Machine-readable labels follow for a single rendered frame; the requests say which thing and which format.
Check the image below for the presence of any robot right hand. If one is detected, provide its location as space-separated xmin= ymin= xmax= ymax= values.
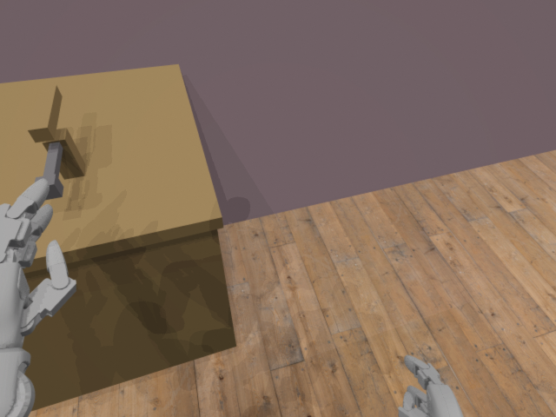
xmin=398 ymin=355 xmax=463 ymax=417

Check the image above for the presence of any left robot forearm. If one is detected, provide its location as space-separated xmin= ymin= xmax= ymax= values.
xmin=0 ymin=347 xmax=35 ymax=417

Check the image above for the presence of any tap lever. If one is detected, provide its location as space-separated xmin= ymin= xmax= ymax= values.
xmin=35 ymin=142 xmax=63 ymax=200

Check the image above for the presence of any counter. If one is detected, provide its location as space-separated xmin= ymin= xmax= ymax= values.
xmin=0 ymin=64 xmax=236 ymax=411

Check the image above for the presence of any robot left hand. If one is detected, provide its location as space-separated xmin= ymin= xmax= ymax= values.
xmin=0 ymin=178 xmax=76 ymax=349

